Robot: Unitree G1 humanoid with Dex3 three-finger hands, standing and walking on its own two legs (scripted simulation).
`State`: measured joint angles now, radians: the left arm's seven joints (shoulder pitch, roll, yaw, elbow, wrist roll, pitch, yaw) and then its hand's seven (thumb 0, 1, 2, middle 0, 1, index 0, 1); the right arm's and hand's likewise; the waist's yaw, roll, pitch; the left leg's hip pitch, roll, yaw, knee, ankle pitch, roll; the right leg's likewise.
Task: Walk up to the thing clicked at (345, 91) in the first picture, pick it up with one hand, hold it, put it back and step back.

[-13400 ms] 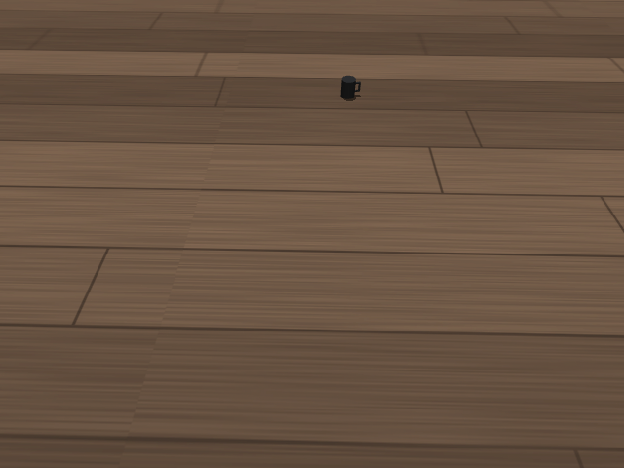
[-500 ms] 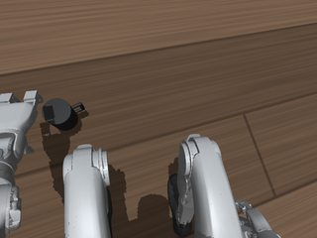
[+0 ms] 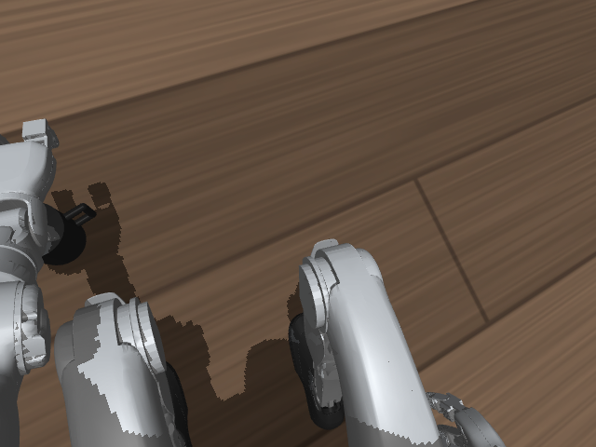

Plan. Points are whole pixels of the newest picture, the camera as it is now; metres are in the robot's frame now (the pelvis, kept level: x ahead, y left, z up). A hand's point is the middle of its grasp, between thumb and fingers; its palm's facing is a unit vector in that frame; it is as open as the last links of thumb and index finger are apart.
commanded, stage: close in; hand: left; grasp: from above
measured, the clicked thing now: (57, 229) +0.45 +0.26 -0.27
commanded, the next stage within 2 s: rest palm in 0.24 s
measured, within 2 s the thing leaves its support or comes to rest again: neither
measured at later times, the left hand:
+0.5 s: hand (22, 244) +0.42 +0.28 -0.21, palm faces -0.48 -0.07 -0.88, open 13.7 cm
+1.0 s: hand (37, 241) +0.43 +0.28 -0.24, palm faces -0.48 -0.12 -0.87, open 13.8 cm
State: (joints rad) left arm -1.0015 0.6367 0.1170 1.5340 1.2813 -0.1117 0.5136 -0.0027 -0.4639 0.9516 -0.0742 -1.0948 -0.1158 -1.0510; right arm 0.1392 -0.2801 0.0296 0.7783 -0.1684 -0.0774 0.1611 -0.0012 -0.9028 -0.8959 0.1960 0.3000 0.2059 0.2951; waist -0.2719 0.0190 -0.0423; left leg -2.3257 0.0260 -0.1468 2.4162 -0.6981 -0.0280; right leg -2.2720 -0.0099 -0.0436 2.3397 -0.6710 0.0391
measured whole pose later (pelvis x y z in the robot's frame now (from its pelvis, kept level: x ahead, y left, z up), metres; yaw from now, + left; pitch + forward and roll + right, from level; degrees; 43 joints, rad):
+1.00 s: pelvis +0.00 +0.00 -0.03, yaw -3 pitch +30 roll -9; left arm -0.92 0.76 0.17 1.66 1.29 -0.24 0.61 0.00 -0.47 0.97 -0.08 -1.08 -0.10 -1.04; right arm 0.11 -0.28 0.11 0.80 -0.26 -0.16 0.27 0.00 -0.90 -0.90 0.20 0.30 0.21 0.30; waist -0.28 -0.04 0.06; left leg -2.36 0.01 -0.21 2.54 -0.73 -0.03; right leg -2.28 0.01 -0.08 2.43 -0.68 0.06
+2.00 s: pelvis +0.00 +0.01 -0.03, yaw -4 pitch +28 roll -10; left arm -0.96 0.80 0.14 1.78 1.32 -0.26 0.68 -0.01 -0.34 0.91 -0.32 -0.97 -0.23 -0.95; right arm 0.09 -0.31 0.15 0.80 -0.31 -0.22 0.32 0.00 -0.90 -0.90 0.19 0.30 0.20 0.29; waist -0.30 -0.05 0.06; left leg -2.35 0.01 -0.23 2.56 -0.72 -0.03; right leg -2.26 0.01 -0.10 2.43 -0.67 0.06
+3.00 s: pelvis +0.00 +0.01 -0.03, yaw -3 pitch +29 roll -10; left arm -0.92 0.74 0.10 1.68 1.28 -0.23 0.65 0.00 -0.21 0.87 -0.64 -0.82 -0.42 -0.91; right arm 0.11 -0.31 0.12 0.81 -0.29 -0.21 0.31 0.00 -0.92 -0.91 0.19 0.30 0.20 0.29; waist -0.27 -0.03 0.03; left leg -2.35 0.01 -0.22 2.55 -0.72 -0.04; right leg -2.27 0.01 -0.09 2.42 -0.67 0.05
